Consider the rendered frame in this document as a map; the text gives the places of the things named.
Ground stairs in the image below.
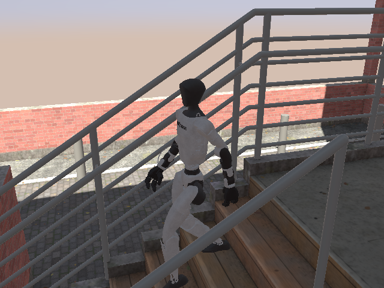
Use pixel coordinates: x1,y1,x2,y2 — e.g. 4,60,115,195
109,177,362,288

